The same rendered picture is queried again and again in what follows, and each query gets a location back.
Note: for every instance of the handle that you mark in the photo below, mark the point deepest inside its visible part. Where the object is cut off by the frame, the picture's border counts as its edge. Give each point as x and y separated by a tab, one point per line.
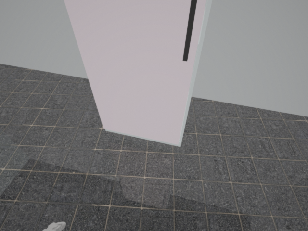
189	29

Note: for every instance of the fridge door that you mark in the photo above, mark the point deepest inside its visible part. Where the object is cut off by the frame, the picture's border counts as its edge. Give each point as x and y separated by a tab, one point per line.
132	51

